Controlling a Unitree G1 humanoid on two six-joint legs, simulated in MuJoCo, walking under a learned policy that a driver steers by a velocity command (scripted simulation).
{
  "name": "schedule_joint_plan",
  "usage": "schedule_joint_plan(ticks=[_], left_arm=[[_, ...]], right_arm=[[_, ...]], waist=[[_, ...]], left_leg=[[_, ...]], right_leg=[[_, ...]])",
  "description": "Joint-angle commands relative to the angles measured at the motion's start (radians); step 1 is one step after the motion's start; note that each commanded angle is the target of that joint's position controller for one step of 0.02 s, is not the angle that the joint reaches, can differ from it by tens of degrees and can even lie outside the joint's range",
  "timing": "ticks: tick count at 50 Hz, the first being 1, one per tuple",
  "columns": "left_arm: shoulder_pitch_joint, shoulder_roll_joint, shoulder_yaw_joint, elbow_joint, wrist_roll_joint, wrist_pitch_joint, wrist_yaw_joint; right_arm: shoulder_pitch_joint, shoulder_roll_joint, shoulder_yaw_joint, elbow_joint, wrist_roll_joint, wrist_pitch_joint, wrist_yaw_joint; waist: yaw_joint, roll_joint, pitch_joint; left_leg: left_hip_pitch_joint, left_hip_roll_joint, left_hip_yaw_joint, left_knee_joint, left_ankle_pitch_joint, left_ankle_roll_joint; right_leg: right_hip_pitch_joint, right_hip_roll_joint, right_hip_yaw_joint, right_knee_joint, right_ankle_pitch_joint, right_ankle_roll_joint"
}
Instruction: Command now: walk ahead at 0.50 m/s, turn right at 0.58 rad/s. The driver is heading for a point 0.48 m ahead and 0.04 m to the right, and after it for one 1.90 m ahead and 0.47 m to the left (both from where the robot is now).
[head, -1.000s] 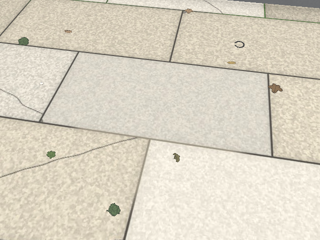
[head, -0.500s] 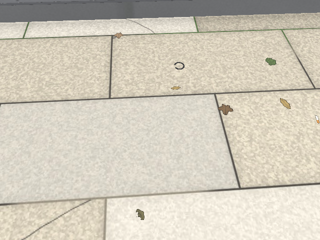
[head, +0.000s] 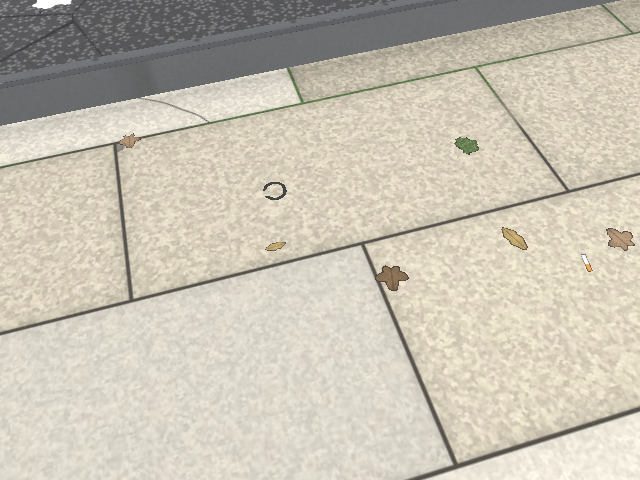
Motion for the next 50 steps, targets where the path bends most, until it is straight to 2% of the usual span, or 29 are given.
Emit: schedule_joint_plan(ticks=[1,3,4,6,7,8,9,10,11,12,13,15,19,24,27,30,31,32,33,34,35,36,37,38,39,41,43,47,50], left_arm=[[0.078,0.157,0.034,-0.038,0.007,-0.007,0.010],[0.082,0.167,0.036,-0.044,0.014,-0.006,0.016],[0.066,0.175,0.038,-0.051,0.015,-0.007,0.021],[-0.002,0.197,0.043,-0.073,0.018,-0.011,0.021],[-0.024,0.201,0.043,-0.077,0.012,-0.016,0.013],[-0.023,0.159,0.031,-0.092,0.000,-0.026,0.002],[0.036,0.052,0.006,-0.128,-0.027,-0.029,0.001],[0.099,0.107,0.010,-0.133,-0.004,-0.019,0.006],[0.060,0.141,0.016,-0.104,0.017,-0.003,0.008],[-0.006,0.133,0.014,-0.106,0.022,0.001,-0.003],[-0.027,0.113,0.012,-0.111,0.023,0.007,-0.012],[-0.038,0.097,0.009,-0.117,0.038,0.030,-0.029],[-0.141,0.076,0.000,-0.169,0.034,0.046,-0.051],[-0.305,0.044,-0.020,-0.230,0.029,0.040,-0.070],[-0.371,0.007,-0.039,-0.244,0.036,0.028,-0.069],[-0.316,0.025,-0.038,-0.212,0.049,0.013,-0.046],[-0.231,0.041,-0.033,-0.177,0.057,0.001,-0.037],[-0.119,0.066,-0.026,-0.132,0.073,-0.016,-0.028],[-0.010,0.135,-0.014,-0.110,0.093,-0.028,-0.014],[0.001,0.190,-0.004,-0.122,0.067,-0.024,-0.002],[0.011,0.185,0.007,-0.120,0.006,-0.010,0.008],[-0.071,0.147,-0.002,-0.127,-0.005,-0.001,0.017],[-0.160,0.085,-0.022,-0.137,0.000,0.001,0.023],[-0.203,0.052,-0.034,-0.136,0.002,0.000,0.030],[-0.222,0.045,-0.036,-0.136,0.001,0.001,0.038],[-0.225,0.057,-0.030,-0.135,0.010,-0.006,0.041],[-0.243,0.061,-0.025,-0.136,0.016,-0.010,0.041],[-0.232,0.060,-0.019,-0.123,0.025,0.008,0.046],[-0.203,0.092,-0.005,-0.114,0.030,0.025,0.041]], right_arm=[[-0.144,-0.072,-0.008,-0.108,0.007,-0.021,0.004],[-0.169,-0.082,-0.006,-0.128,0.012,-0.030,0.004],[-0.149,-0.093,-0.007,-0.129,0.013,-0.034,0.003],[-0.014,-0.127,-0.020,-0.094,0.017,-0.044,-0.007],[0.117,-0.152,-0.032,-0.056,0.016,-0.055,-0.018],[0.261,-0.207,-0.048,-0.038,-0.002,-0.067,-0.033],[0.337,-0.290,-0.065,-0.048,-0.027,-0.062,-0.046],[0.281,-0.290,-0.072,-0.045,-0.010,-0.045,-0.041],[0.202,-0.181,-0.051,-0.065,0.000,-0.038,-0.036],[0.156,-0.113,-0.034,-0.066,0.007,-0.039,-0.032],[0.138,-0.094,-0.027,-0.061,0.004,-0.041,-0.031],[0.170,-0.093,-0.026,-0.030,0.010,-0.058,-0.031],[0.217,-0.108,-0.036,0.002,0.024,-0.085,-0.018],[0.252,-0.113,-0.041,0.033,0.021,-0.081,-0.016],[0.300,-0.118,-0.036,0.068,0.024,-0.077,-0.015],[0.338,-0.146,-0.036,0.114,0.033,-0.061,-0.015],[0.334,-0.152,-0.036,0.123,0.037,-0.055,-0.018],[0.338,-0.141,-0.032,0.128,0.047,-0.052,-0.018],[0.354,-0.091,-0.015,0.091,0.053,-0.056,-0.019],[0.486,0.021,0.010,0.087,0.075,-0.043,-0.021],[0.486,-0.054,-0.012,0.127,0.080,-0.015,-0.043],[0.417,-0.073,-0.019,0.112,0.067,-0.007,-0.042],[0.344,-0.076,-0.024,0.102,0.045,-0.004,-0.040],[0.322,-0.074,-0.031,0.105,0.030,0.006,-0.036],[0.348,-0.064,-0.034,0.115,0.019,0.021,-0.030],[0.378,-0.037,-0.039,0.120,0.020,0.043,-0.024],[0.364,-0.025,-0.045,0.106,0.019,0.059,-0.023],[0.249,-0.023,-0.043,0.050,0.009,0.084,-0.007],[0.200,-0.036,-0.043,0.014,0.010,0.089,0.005]], waist=[[0.029,-0.099,-0.002],[0.028,-0.110,0.000],[0.011,-0.116,-0.002],[-0.061,-0.126,-0.038],[-0.126,-0.089,-0.102],[-0.187,-0.009,-0.218],[-0.173,0.174,-0.335],[-0.105,0.258,-0.350],[-0.086,0.088,-0.195],[-0.089,-0.001,-0.092],[-0.074,0.016,-0.053],[-0.062,0.067,-0.027],[-0.062,0.057,-0.023],[-0.088,0.050,0.014],[-0.105,0.048,0.031],[-0.083,0.086,-0.011],[-0.043,0.079,-0.051],[0.009,0.034,-0.116],[0.035,-0.071,-0.251],[-0.023,-0.261,-0.445],[0.020,-0.175,-0.506],[-0.008,-0.175,-0.372],[-0.036,-0.147,-0.219],[-0.064,-0.147,-0.132],[-0.089,-0.154,-0.108],[-0.115,-0.127,-0.134],[-0.128,-0.138,-0.130],[-0.100,-0.182,-0.080],[-0.077,-0.167,-0.089]], left_leg=[[-0.025,-0.059,0.040,-0.088,0.043,0.007],[0.013,-0.078,0.031,-0.150,0.022,0.022],[0.066,-0.085,0.021,-0.189,0.004,0.033],[0.297,-0.125,0.029,-0.255,-0.071,0.064],[0.477,-0.136,0.039,-0.314,-0.059,0.085],[0.708,0.001,-0.091,-0.350,-0.164,0.127],[0.951,0.278,-0.466,-0.416,-0.314,0.196],[0.911,0.350,-0.754,-0.502,-0.382,0.270],[0.772,0.312,-0.624,-0.509,-0.465,0.261],[0.646,0.250,-0.455,-0.532,-0.396,0.241],[0.579,0.202,-0.332,-0.558,-0.286,0.214],[0.519,0.156,-0.180,-0.582,-0.095,0.201],[0.551,0.166,-0.043,-0.625,0.069,0.223],[0.568,0.126,0.131,-0.633,0.148,0.200],[0.542,0.114,0.180,-0.582,0.400,0.186],[0.634,0.115,0.150,-0.457,0.649,0.170],[0.649,0.095,0.145,-0.354,0.679,0.154],[0.596,0.056,0.162,-0.203,0.595,0.129],[0.422,0.015,0.171,0.011,0.170,0.099],[0.235,-0.115,0.110,0.304,-0.624,0.078],[0.222,-0.126,-0.017,0.397,-0.613,0.082],[0.170,-0.092,-0.001,0.416,-0.558,0.080],[0.142,-0.065,0.012,0.373,-0.472,0.076],[0.165,-0.052,0.016,0.336,-0.410,0.064],[0.227,-0.053,0.030,0.327,-0.366,0.050],[0.289,-0.075,0.054,0.350,-0.327,0.039],[0.274,-0.074,0.062,0.331,-0.303,0.036],[0.254,-0.049,0.082,0.150,-0.239,0.045],[0.287,-0.057,0.108,0.058,-0.280,0.061]], right_leg=[[0.047,-0.257,0.211,-0.015,0.446,-0.105],[0.073,-0.273,0.241,0.022,0.488,-0.094],[0.068,-0.279,0.256,0.041,0.500,-0.080],[-0.004,-0.265,0.259,0.132,0.610,-0.037],[-0.044,-0.218,0.230,0.280,0.651,-0.013],[-0.153,-0.149,0.174,0.518,0.498,0.012],[-0.419,-0.018,0.049,0.809,-0.093,0.046],[-0.555,-0.029,0.013,0.942,-0.309,0.042],[-0.588,-0.106,0.013,0.990,-0.218,0.040],[-0.571,-0.138,-0.004,0.952,-0.144,0.047],[-0.546,-0.165,-0.016,0.909,-0.111,0.055],[-0.518,-0.189,-0.036,0.884,-0.086,0.070],[-0.610,-0.212,-0.048,0.844,0.011,0.086],[-0.618,-0.221,-0.109,0.598,0.190,0.099],[-0.468,-0.175,-0.169,0.388,0.193,0.086],[-0.351,-0.129,-0.187,0.275,0.145,0.053],[-0.253,-0.114,-0.181,0.197,0.181,0.036],[-0.076,-0.133,-0.175,0.104,0.342,0.022],[0.191,-0.355,-0.008,0.189,0.783,-0.007],[0.437,-0.652,0.252,0.299,1.334,-0.146],[0.384,-0.625,0.206,0.274,1.311,-0.198],[0.249,-0.574,0.132,0.186,1.068,-0.177],[0.106,-0.512,0.069,0.118,0.902,-0.124],[-0.003,-0.469,0.008,0.074,0.839,-0.083],[-0.093,-0.445,-0.053,0.044,0.803,-0.063],[-0.162,-0.436,-0.112,0.022,0.758,-0.073],[-0.197,-0.442,-0.142,0.002,0.623,-0.087],[-0.235,-0.443,-0.171,-0.040,0.228,-0.082],[-0.215,-0.480,-0.163,-0.015,0.143,-0.087]])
